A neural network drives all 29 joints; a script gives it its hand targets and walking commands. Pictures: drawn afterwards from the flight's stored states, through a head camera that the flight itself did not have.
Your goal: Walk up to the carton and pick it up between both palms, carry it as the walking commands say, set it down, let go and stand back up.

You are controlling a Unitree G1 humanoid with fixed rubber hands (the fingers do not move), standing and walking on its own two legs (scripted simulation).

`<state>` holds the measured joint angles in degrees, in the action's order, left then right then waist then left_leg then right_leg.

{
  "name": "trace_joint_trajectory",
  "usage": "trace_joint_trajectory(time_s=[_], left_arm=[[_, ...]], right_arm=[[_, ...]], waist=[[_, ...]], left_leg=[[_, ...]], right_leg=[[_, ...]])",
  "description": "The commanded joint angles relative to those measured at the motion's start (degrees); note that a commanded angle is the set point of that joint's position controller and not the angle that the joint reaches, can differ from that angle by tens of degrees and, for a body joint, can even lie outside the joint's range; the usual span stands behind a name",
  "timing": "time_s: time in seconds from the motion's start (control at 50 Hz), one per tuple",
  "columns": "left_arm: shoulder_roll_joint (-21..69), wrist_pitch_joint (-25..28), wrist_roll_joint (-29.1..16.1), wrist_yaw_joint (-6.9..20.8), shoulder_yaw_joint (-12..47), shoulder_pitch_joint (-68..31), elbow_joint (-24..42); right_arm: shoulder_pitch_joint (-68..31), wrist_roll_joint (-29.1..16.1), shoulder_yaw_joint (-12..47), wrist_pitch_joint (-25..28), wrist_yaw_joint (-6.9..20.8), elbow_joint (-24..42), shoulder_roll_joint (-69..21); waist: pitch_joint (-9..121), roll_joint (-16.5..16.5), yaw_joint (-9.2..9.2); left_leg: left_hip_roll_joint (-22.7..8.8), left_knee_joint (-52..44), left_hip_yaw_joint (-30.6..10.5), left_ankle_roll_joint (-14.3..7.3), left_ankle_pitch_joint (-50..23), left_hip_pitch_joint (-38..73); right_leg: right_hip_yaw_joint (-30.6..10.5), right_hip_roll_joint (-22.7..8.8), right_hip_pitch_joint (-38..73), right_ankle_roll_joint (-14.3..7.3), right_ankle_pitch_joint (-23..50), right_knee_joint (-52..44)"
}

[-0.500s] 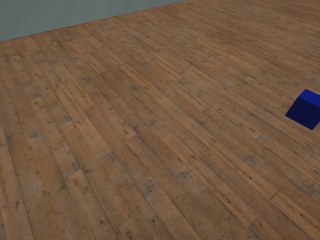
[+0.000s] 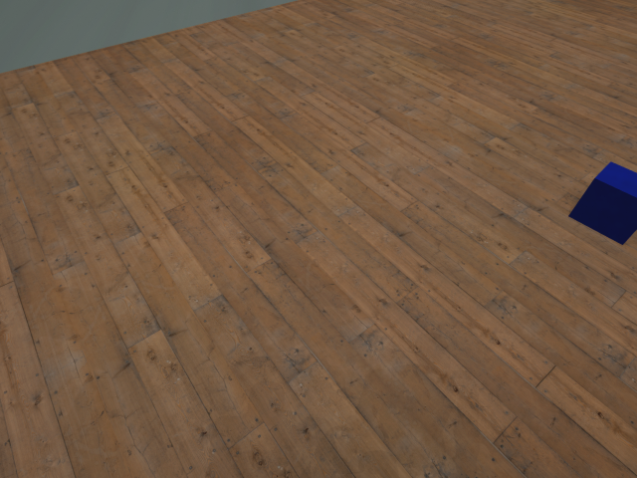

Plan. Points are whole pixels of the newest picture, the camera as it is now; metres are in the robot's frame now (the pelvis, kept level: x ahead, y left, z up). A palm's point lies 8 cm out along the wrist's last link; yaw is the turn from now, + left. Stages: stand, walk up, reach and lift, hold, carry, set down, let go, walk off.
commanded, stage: stand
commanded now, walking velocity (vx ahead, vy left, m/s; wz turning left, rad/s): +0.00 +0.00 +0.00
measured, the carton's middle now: (616, 203) +1.31 -1.28 -0.66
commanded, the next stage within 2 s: walk up in 0.88 s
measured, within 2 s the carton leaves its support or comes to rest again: neither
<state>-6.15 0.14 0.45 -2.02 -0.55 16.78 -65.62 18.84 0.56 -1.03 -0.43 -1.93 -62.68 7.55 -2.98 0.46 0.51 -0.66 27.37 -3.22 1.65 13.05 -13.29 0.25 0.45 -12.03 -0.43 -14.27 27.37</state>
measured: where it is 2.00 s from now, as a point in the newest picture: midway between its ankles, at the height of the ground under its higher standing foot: outside the picture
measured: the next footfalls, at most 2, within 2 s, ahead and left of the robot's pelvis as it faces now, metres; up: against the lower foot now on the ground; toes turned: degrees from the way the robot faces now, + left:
right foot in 1.48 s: +0.17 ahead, -0.31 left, +0.00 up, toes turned -21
left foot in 1.76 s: +0.36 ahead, -0.11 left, +0.00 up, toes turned -26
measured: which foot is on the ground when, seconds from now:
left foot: down 0.00-1.00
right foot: down 0.00-1.00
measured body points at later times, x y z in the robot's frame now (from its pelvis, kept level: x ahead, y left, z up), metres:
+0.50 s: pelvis +0.02 -0.01 +0.00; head +0.04 -0.01 +0.45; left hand -0.01 +0.19 -0.16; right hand +0.01 -0.21 -0.16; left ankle +0.02 +0.14 -0.74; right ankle +0.01 -0.12 -0.74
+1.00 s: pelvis +0.03 +0.00 +0.00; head +0.03 +0.00 +0.45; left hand +0.00 +0.21 -0.16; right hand +0.01 -0.21 -0.16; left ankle +0.02 +0.14 -0.74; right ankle +0.01 -0.12 -0.74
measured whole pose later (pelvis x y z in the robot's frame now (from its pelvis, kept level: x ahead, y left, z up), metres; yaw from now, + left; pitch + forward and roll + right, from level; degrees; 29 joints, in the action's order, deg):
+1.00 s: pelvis +0.03 +0.00 +0.00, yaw +0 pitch -2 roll +0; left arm -6.2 0.4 0.3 -2.5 -1.3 17.2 -66.8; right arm 16.7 0.8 -0.3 0.0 -2.9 -66.5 6.3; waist -2.6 0.1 -0.1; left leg -1.1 25.9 -3.0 1.8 14.8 -9.1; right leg 0.3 0.6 -7.4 -0.4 -15.5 25.0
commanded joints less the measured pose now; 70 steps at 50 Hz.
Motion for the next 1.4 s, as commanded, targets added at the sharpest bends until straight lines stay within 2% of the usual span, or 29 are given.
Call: trace_joint_trajectory(time_s=[0.0, 0.08, 0.14, 0.16, 0.18, 0.2, 0.3, 0.32, 0.36, 0.42, 0.44, 0.48, 0.62, 0.66, 0.74, 0.82, 0.92, 1.0, 1.02, 1.04, 1.06, 1.08, 1.1, 1.12, 1.18, 1.26, 1.34, 1.36, 1.38], left_arm=[[-3.4, 0.3, 0.4, -0.1, -1.6, 3.1, 0.6], [-1.7, 0.0, 0.2, 0.0, -0.7, 4.2, -0.9], [-4.2, 0.1, 0.5, -0.8, -1.7, 5.7, -1.1], [-3.7, 0.2, 0.3, -0.5, -1.6, 3.2, -0.9], [-4.6, 0.5, 0.0, -0.7, -1.7, 4.3, -0.7], [-4.9, 0.6, 0.1, -1.0, -1.8, 5.0, -1.2], [-2.6, 0.9, 0.2, -0.2, -1.0, 5.5, -1.5], [-3.0, 0.3, -0.4, -0.2, -0.8, 6.4, -2.0], [-1.3, 0.5, -0.1, -0.8, -0.4, 6.1, -1.7], [-5.7, 0.9, -0.2, -0.2, -1.7, 6.1, -1.8], [-3.4, 1.0, 0.4, -0.6, -1.4, 3.1, -0.2], [-4.7, 1.4, 0.1, 0.2, -1.3, 3.7, -0.2], [-4.7, 0.7, -0.2, -0.4, -1.8, 5.5, -0.7], [-4.0, 0.5, 0.3, -0.9, -1.7, 3.8, -1.4], [-0.6, 0.8, 0.1, -0.5, -1.2, 6.4, -1.7], [-3.9, 0.9, 0.4, -0.7, -1.1, 3.1, 0.1], [-3.0, 0.1, -0.5, -0.8, -1.2, 6.6, -1.0], [-4.4, -0.3, 0.4, -1.1, -2.0, 7.0, -1.7], [-7.5, 0.0, 0.5, -0.7, -3.0, 5.7, -0.5], [-5.5, 0.4, 0.4, -1.1, -2.0, 5.0, -1.0], [-14.0, 0.1, 1.8, 1.7, -4.0, -0.9, 7.9], [-12.9, -0.3, 2.3, 2.7, -4.5, -6.6, 10.5], [-13.0, -0.5, 3.3, 3.1, -4.9, -7.1, 12.7], [-11.9, -0.7, 3.8, 3.9, -5.1, -3.5, 11.8], [-11.6, -0.6, 3.8, 5.6, -5.0, -2.0, 13.5], [-10.3, -0.9, 3.4, 7.1, -5.6, -1.3, 16.0], [-9.9, -0.3, 2.3, 8.3, -5.5, -1.9, 17.4], [-11.7, 0.1, 1.5, 7.8, -5.7, 3.4, 16.6], [-12.2, 0.5, 1.3, 7.2, -6.3, 6.2, 16.0]], right_arm=[[1.5, 0.3, 0.3, 1.2, -0.7, 0.0, 3.7], [3.3, 0.6, -0.6, 1.0, -1.2, -0.3, 5.0], [4.2, 0.4, 0.3, 1.2, -0.8, -0.6, 1.4], [4.1, -0.1, 0.5, 0.7, -0.8, -0.8, 0.9], [7.2, 0.0, -0.1, 0.9, -1.0, -2.1, 3.4], [2.5, 0.6, -0.8, 0.8, -1.4, -0.9, 4.0], [5.5, 0.1, 0.4, 0.7, -1.3, -2.6, 2.5], [4.0, -0.4, 0.5, 0.6, -1.2, -1.7, 2.8], [3.4, -1.2, 0.2, 0.8, -0.9, -2.0, 1.9], [2.9, 0.1, 0.8, 0.8, -1.2, -2.3, 2.9], [-1.2, 0.2, 0.2, 1.3, -1.2, -1.7, 3.2], [1.9, -0.2, -0.8, 1.7, -1.0, -1.8, 6.7], [3.0, 0.4, 0.1, 1.0, -1.3, -3.1, 3.0], [3.4, 0.1, -0.4, 0.9, -1.2, -2.8, 2.0], [0.5, -0.6, 0.5, 0.8, -1.0, -2.9, 0.3], [1.8, 0.5, -1.8, 0.6, -1.5, -3.3, 7.9], [3.6, 0.2, 0.8, 0.1, -1.2, -4.5, 1.0], [1.2, -0.7, 0.6, 1.0, -0.5, -3.8, 1.6], [1.2, 0.4, 0.7, 0.7, -0.8, -4.2, 0.7], [-0.5, 0.3, 0.8, 0.7, -0.8, -3.3, 0.6], [-0.1, 3.6, -3.9, 2.5, -1.3, 5.2, 11.8], [4.8, 3.6, -6.0, 2.6, -2.2, 3.0, 16.1], [2.6, 4.1, -6.0, 2.8, -3.1, 3.8, 17.1], [0.1, 4.2, -5.2, 3.0, -3.8, 4.9, 13.8], [-2.1, 3.7, -4.5, 5.7, -3.6, 7.1, 10.5], [-5.3, 4.8, -4.5, 6.5, -3.1, 8.8, 13.5], [-8.5, 4.4, -5.3, 5.6, -1.7, 10.6, 16.9], [-9.3, 4.3, -5.2, 5.1, -0.9, 11.3, 17.1], [-11.1, 4.4, -5.0, 4.2, -0.5, 11.5, 15.7]], waist=[[0.8, 0.0, -2.30], [0.1, -2.4, -1.20], [-2.0, 1.1, -1.14], [-3.5, -2.6, -0.26], [-0.7, 0.4, 0.51], [-2.5, -2.5, -0.96], [-3.6, 0.3, -0.34], [-6.0, -4.2, -0.55], [-3.8, 0.1, -0.20], [-0.9, -1.1, -1.39], [-1.5, 3.2, -1.62], [0.6, -2.0, -0.88], [-1.0, 3.0, -1.29], [-0.8, -5.2, -0.33], [-1.0, 1.4, -1.64], [-1.8, -2.5, -0.47], [-4.1, 2.9, -1.51], [-3.3, -2.6, -1.94], [-1.4, 3.4, -1.78], [-2.2, 2.5, -1.07], [0.4, 6.6, 3.49], [-1.0, 12.1, 5.86], [-2.8, 11.9, 4.11], [-3.6, 8.9, 1.82], [-3.0, 2.9, -0.80], [-1.9, 10.1, -2.43], [-5.8, 9.6, -3.07], [-3.2, 12.0, -4.71], [-3.1, 7.0, -7.65]], left_leg=[[-3.7, -6.8, -3.8, -2.7, -1.9, -2.8], [-3.4, -6.0, -3.7, -3.2, -2.8, 0.0], [-2.8, -4.1, -1.8, -2.5, -6.2, 1.6], [-2.6, -3.8, -1.3, -1.9, -7.0, -0.8], [-3.2, -3.9, -2.3, -2.3, -7.4, 2.0], [-2.7, -4.7, -2.5, -3.1, -7.3, 0.6], [-3.4, -5.0, -3.2, -2.2, -6.5, 0.1], [-3.5, -5.5, -3.8, -3.3, -5.7, -0.6], [-2.9, -4.2, -1.9, -2.7, -7.4, 2.1], [-3.2, -5.1, -1.9, -2.9, -7.0, 1.6], [-3.2, -5.0, -2.2, -3.2, -7.9, 1.6], [-3.9, -4.1, -3.0, -3.5, -12.5, 3.6], [-3.7, -4.9, -1.6, -2.6, -11.5, 2.7], [-3.6, -4.2, -2.6, -2.9, -12.8, 1.8], [-3.6, -4.7, -2.4, -3.0, -9.7, 1.7], [-3.4, -4.4, -1.4, -2.9, -11.6, 4.8], [-3.2, -6.8, -2.7, -2.3, -7.4, 0.0], [-2.7, -6.2, -2.3, -2.1, -8.2, 2.7], [-3.7, -6.4, -2.5, -2.7, -6.8, 1.6], [-2.5, -6.1, -2.1, -2.7, -7.1, 3.9], [-8.0, -4.4, -4.8, -8.6, 20.1, 17.6], [-18.7, -13.3, -14.4, -14.0, 31.5, 22.1], [-25.9, -18.7, -19.6, -15.6, 34.3, 15.1], [-27.4, -19.2, -20.6, -16.7, 32.3, 12.8], [-23.9, -17.3, -10.9, -12.7, 22.4, 8.0], [-22.6, -18.9, -0.3, -13.4, 20.4, 8.4], [-19.5, -14.6, 10.6, -11.0, 25.8, -1.5], [-15.7, -9.4, 13.1, -10.1, 25.1, -0.8], [-14.7, -1.9, 15.3, -10.2, 29.5, -6.0]], right_leg=[[-4.6, -4.0, 2.2, -1.9, 2.6, -5.3], [-2.9, -3.5, 0.7, -1.2, 4.5, -4.9], [-4.9, -4.7, -1.7, -1.2, 5.8, -6.5], [-4.3, -4.7, -0.9, -0.8, 6.0, -6.4], [-4.8, -4.8, -1.7, -1.3, 6.5, -7.3], [-4.5, -4.5, -1.0, -1.2, 8.3, -6.8], [-4.2, -4.1, 0.2, -1.0, 4.1, -7.1], [-3.5, -3.8, -1.7, -0.9, 4.7, -7.9], [-4.4, -4.2, -1.0, -1.3, 6.5, -6.8], [-5.1, -5.1, 0.8, -2.2, 5.7, -6.8], [-5.4, -5.2, 0.8, -2.8, 8.3, -6.6], [-3.7, -4.3, 2.8, -1.4, 9.6, -6.5], [-4.3, -4.8, 2.7, -1.6, 8.9, -6.3], [-3.3, -4.8, 2.7, -1.1, 13.0, -5.8], [-3.8, -5.1, 3.4, -1.6, 10.6, -6.5], [-2.9, -4.2, 1.6, -0.9, 11.7, -7.9], [-3.5, -4.6, 2.8, -1.4, 7.0, -6.5], [-3.8, -4.7, 2.6, -1.9, 6.9, -6.0], [-4.4, -4.7, 5.0, -1.5, 7.2, -7.6], [-4.0, -4.6, 1.0, -1.4, 6.1, -6.3], [-9.2, -1.8, -22.7, -3.2, -22.6, 5.7], [0.5, -0.5, -32.3, -0.5, -19.0, 20.3], [-3.0, -6.3, -33.9, 1.7, -12.7, 33.7], [-5.1, -7.9, -33.9, 1.5, -11.5, 38.5], [-6.8, -11.0, -29.5, 3.2, -5.3, 31.2], [-3.1, -10.4, -26.6, 3.1, -5.0, 29.1], [2.6, -9.7, -13.8, 2.4, -4.7, 16.3], [4.4, -7.4, -7.6, 2.5, -4.2, 14.1], [7.6, -4.5, -0.7, 1.6, -6.9, 9.9]])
